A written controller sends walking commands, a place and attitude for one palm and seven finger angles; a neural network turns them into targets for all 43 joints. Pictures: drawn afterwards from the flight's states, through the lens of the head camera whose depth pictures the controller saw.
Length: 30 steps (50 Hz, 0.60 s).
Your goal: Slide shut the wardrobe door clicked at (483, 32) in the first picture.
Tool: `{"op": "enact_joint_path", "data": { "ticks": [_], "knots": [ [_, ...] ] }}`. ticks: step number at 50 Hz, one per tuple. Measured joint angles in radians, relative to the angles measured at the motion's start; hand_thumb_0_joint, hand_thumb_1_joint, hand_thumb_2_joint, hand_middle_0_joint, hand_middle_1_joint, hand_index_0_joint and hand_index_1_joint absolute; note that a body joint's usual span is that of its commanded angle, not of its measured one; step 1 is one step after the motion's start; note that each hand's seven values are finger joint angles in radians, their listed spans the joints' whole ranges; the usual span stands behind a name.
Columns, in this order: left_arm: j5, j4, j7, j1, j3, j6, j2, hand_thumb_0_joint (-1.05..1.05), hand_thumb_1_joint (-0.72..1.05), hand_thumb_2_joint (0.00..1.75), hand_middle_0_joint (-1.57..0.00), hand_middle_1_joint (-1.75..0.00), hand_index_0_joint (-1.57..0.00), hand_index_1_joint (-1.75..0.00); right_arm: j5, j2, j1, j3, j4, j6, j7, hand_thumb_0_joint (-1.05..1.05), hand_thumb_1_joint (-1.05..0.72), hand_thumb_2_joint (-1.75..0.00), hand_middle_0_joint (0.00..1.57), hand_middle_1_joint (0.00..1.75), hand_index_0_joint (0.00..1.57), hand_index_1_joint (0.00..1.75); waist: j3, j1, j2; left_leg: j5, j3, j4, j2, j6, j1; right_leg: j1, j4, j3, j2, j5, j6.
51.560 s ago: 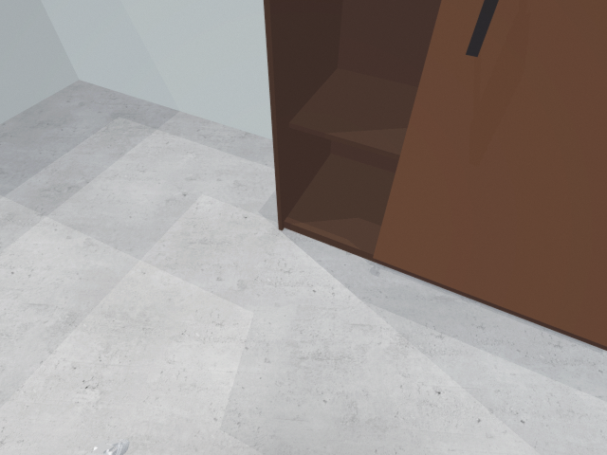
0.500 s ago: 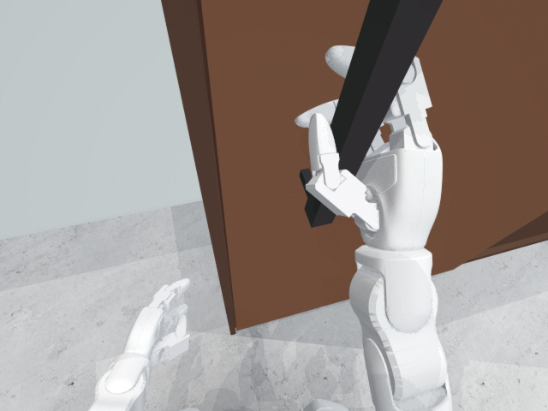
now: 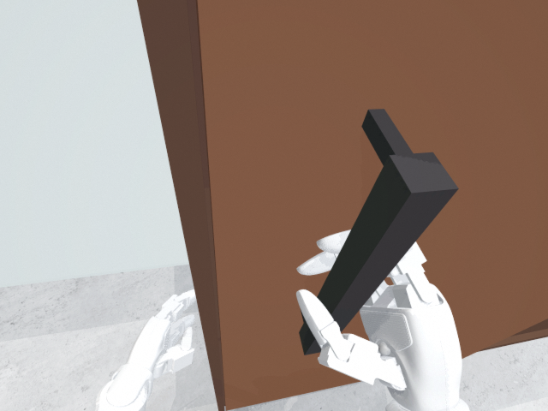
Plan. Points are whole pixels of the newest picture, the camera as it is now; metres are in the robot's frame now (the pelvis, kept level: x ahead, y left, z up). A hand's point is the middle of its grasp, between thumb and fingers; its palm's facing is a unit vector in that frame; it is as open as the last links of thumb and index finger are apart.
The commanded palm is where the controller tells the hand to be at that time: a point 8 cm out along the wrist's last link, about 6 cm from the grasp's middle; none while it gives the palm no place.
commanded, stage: step sideways, sliding the door along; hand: right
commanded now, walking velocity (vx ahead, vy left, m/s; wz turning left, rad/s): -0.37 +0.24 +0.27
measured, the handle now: (336, 265) +0.21 -0.03 +0.24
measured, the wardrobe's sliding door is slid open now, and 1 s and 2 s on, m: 0.00 0.00 0.00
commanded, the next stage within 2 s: stop walking and hold the door there in 1.82 s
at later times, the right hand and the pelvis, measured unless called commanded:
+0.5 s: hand (329, 336) +0.16 -0.03 +0.21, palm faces -0.16 +0.99 -0.02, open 8.0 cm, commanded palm +0.14 +0.01 +0.16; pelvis -0.04 +0.03 -0.04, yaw +2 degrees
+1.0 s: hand (317, 328) +0.17 -0.02 +0.21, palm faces +0.00 +0.99 +0.15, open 7.4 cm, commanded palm +0.13 +0.05 +0.18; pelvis -0.08 +0.05 -0.05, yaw +11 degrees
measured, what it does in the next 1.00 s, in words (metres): steps on the spot: right foot, then left foot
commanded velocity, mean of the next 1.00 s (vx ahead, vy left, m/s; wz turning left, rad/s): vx -0.02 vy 0.13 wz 0.19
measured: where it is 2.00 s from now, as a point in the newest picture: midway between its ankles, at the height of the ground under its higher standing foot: outside the picture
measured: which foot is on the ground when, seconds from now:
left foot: down 0.00-0.18, up 0.20-0.64, down 0.66-0.80, up 0.82-0.96, down 0.98-1.00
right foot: down 0.00-0.10, up 0.12-0.22, down 0.24-0.66, up 0.68-0.74, down 0.76-1.00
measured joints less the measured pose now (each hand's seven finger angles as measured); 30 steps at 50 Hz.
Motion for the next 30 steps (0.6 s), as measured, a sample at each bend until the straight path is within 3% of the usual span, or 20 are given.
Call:
{"op": "enact_joint_path", "data": {
  "ticks": [4, 5, 6, 8, 9, 10, 12, 13, 14, 15, 16, 17, 19, 22, 25, 27, 30],
  "knots": [
    [-0.014, 0.02, -0.002, 0.053, -0.021, -0.01, 0.001, 0.02, 0.9, 0.9, -0.2, -0.3, -0.2, -0.3, -0.006, -0.021, 0.118, -0.023, 0.02, -0.016, 0.031, 0.09, -0.57, -0.66, 0.39, 1.39, 0.27, 1.27, -0.109, 0.036, 0.012, 0.114, 0.04, -0.005, 0.013, 0.01, -0.028, 0.012, -0.041, -0.016, -0.002, 0.12, 0.079],
    [-0.025, 0.019, -0.004, 0.079, -0.022, -0.015, 0.009, 0.02, 0.9, 0.9, -0.2, -0.3, -0.2, -0.3, -0.007, -0.027, 0.131, -0.023, 0.023, -0.01, 0.04, 0.09, -0.56, -0.65, 0.4, 1.39, 0.27, 1.27, -0.138, 0.053, 0.009, 0.125, 0.064, -0.037, 0.011, 0.014, -0.009, -0.04, 0.019, 0.019, -0.02, 0.183, 0.1],
    [-0.042, 0.012, 0.003, 0.107, -0.022, -0.017, 0.028, 0.02, 0.9, 0.9, -0.2, -0.3, -0.19, -0.3, -0.01, -0.033, 0.117, -0.016, 0.034, 0.001, 0.058, 0.08, -0.55, -0.64, 0.41, 1.39, 0.26, 1.26, -0.154, 0.063, 0.004, 0.147, 0.068, -0.053, 0.004, 0.012, 0.005, -0.118, 0.134, 0.097, -0.017, 0.119, 0.116],
    [-0.06, 0.011, 0.047, 0.155, -0.031, -0.012, 0.083, 0.02, 0.9, 0.9, -0.2, -0.3, -0.19, -0.3, -0.033, -0.054, 0.024, 0.016, 0.092, 0.002, 0.092, 0.05, -0.53, -0.63, 0.44, 1.39, 0.23, 1.24, -0.146, 0.051, 0.02, 0.247, -0.026, 0.002, -0.009, -0.01, -0.01, -0.257, 0.309, 0.252, 0.076, -0.358, 0.098],
    [-0.043, 0.029, 0.063, 0.157, -0.035, -0.009, 0.102, 0.02, 0.9, 0.9, -0.2, -0.3, -0.19, -0.3, -0.042, -0.059, -0.017, 0.031, 0.116, 0.007, 0.112, 0.04, -0.52, -0.61, 0.45, 1.39, 0.23, 1.24, -0.124, 0.034, 0.031, 0.362, -0.085, 0.055, -0.019, -0.033, -0.041, -0.277, 0.246, 0.273, 0.106, -0.46, 0.069],
    [-0.023, 0.041, 0.067, 0.143, -0.039, -0.007, 0.115, 0.02, 0.9, 0.9, -0.2, -0.3, -0.19, -0.3, -0.049, -0.06, -0.042, 0.04, 0.121, 0.013, 0.127, 0.03, -0.51, -0.61, 0.46, 1.39, 0.23, 1.23, -0.085, 0.023, 0.033, 0.406, -0.12, 0.127, -0.033, -0.052, -0.079, -0.259, 0.092, 0.258, 0.092, -0.329, 0.041],
    [-0.007, 0.004, 0.045, 0.09, -0.038, 0.007, 0.151, 0.02, 0.9, 0.9, -0.2, -0.3, -0.2, -0.3, -0.064, -0.044, -0.061, 0.036, 0.095, -0.013, 0.134, -0.01, -0.51, -0.61, 0.45, 1.39, 0.21, 1.15, -0.009, 0.01, -0.019, -0.094, -0.123, 0.427, -0.071, -0.05, -0.234, -0.222, -0.146, 0.219, -0.037, 0.134, -0.011],
    [-0.007, -0.021, 0.023, 0.057, -0.029, 0.022, 0.158, 0.02, 0.9, 0.9, -0.2, -0.3, -0.2, -0.3, -0.077, -0.034, -0.068, 0.031, 0.069, -0.024, 0.12, -0.03, -0.52, -0.61, 0.45, 1.39, 0.18, 1.09, 0.027, 0.0, -0.028, -0.257, -0.133, 0.602, -0.072, -0.043, -0.337, -0.189, -0.138, 0.194, -0.072, 0.136, -0.015],
    [-0.004, -0.035, -0.003, 0.012, -0.019, 0.04, 0.144, 0.02, 0.9, 0.9, -0.2, -0.3, -0.2, -0.3, -0.09, -0.033, -0.078, 0.017, 0.033, -0.023, 0.101, -0.05, -0.53, -0.62, 0.44, 1.39, 0.15, 1.02, 0.044, -0.025, -0.01, -0.377, -0.169, 0.739, -0.068, -0.041, -0.437, -0.161, -0.108, 0.142, -0.09, -0.014, -0.006],
    [-0.007, -0.049, -0.028, -0.024, -0.002, 0.047, 0.121, 0.02, 0.9, 0.9, -0.2, -0.3, -0.2, -0.3, -0.094, -0.042, -0.105, -0.003, -0.007, -0.005, 0.086, -0.08, -0.54, -0.62, 0.43, 1.39, 0.13, 0.96, 0.06, -0.018, 0.008, -0.459, -0.174, 0.887, -0.048, -0.044, -0.532, -0.152, -0.088, 0.12, -0.096, -0.181, 0.002],
    [-0.005, -0.058, -0.045, -0.05, 0.019, 0.044, 0.093, 0.02, 0.9, 0.9, -0.2, -0.3, -0.2, -0.3, -0.093, -0.056, -0.149, -0.025, -0.034, 0.014, 0.074, -0.1, -0.55, -0.63, 0.43, 1.39, 0.1, 0.91, 0.081, 0.001, 0.025, -0.504, -0.172, 1.026, -0.022, -0.044, -0.613, -0.165, -0.066, 0.124, -0.096, -0.301, 0.019],
    [-0.007, -0.055, -0.053, -0.07, 0.038, 0.04, 0.06, 0.02, 0.9, 0.9, -0.2, -0.3, -0.2, -0.3, -0.088, -0.069, -0.2, -0.046, -0.044, 0.029, 0.065, -0.13, -0.55, -0.63, 0.43, 1.39, 0.08, 0.88, 0.113, 0.005, 0.05, -0.512, -0.179, 1.132, -0.001, -0.044, -0.675, -0.18, -0.037, 0.131, -0.093, -0.328, 0.035],
    [-0.009, -0.036, -0.062, -0.085, 0.052, 0.036, 0.016, 0.02, 0.9, 0.9, -0.2, -0.3, -0.19, -0.3, -0.073, -0.069, -0.284, -0.074, -0.032, 0.048, 0.059, -0.16, -0.56, -0.66, 0.43, 1.39, 0.06, 0.86, 0.16, -0.02, 0.078, -0.468, -0.164, 1.236, 0.022, -0.044, -0.757, -0.193, -0.012, 0.138, -0.096, -0.284, 0.043],
    [0.004, -0.01, -0.058, -0.077, 0.039, 0.028, -0.011, 0.02, 0.9, 0.9, -0.2, -0.3, -0.19, -0.3, -0.056, 0.01, -0.353, -0.083, 0.023, 0.055, 0.044, -0.16, -0.56, -0.71, 0.44, 1.4, 0.09, 0.91, 0.203, -0.06, 0.074, -0.35, -0.125, 1.238, 0.046, -0.058, -0.801, -0.199, -0.044, 0.158, -0.106, -0.238, 0.043],
    [0.009, 0.001, -0.039, -0.065, 0.015, 0.032, -0.029, 0.02, 0.9, 0.9, -0.2, -0.3, -0.2, -0.3, -0.026, 0.103, -0.375, -0.104, 0.058, 0.071, 0.018, -0.13, -0.59, -0.75, 0.44, 1.4, 0.13, 1.01, 0.22, -0.075, 0.043, -0.279, -0.111, 1.16, 0.051, -0.067, -0.771, -0.219, -0.098, 0.187, -0.128, -0.177, 0.045],
    [0.006, 0.006, -0.023, -0.062, 0.008, 0.038, -0.041, 0.02, 0.9, 0.9, -0.2, -0.3, -0.2, -0.3, 0.0, 0.151, -0.386, -0.129, 0.074, 0.083, -0.011, -0.1, -0.63, -0.78, 0.44, 1.4, 0.15, 1.08, 0.222, -0.079, 0.019, -0.266, -0.097, 1.006, 0.049, -0.067, -0.694, -0.23, -0.141, 0.187, -0.159, -0.133, 0.043],
    [-0.007, 0.013, 0.008, -0.045, 0.014, 0.036, -0.064, 0.02, 0.9, 0.9, -0.2, -0.3, -0.2, -0.3, 0.022, 0.2, -0.432, -0.195, 0.096, 0.118, -0.048, -0.08, -0.68, -0.82, 0.45, 1.4, 0.13, 1.14, 0.202, -0.072, 0.017, -0.288, -0.08, 0.619, 0.045, -0.068, -0.498, -0.273, -0.155, 0.155, -0.202, -0.117, 0.042]
  ]
}}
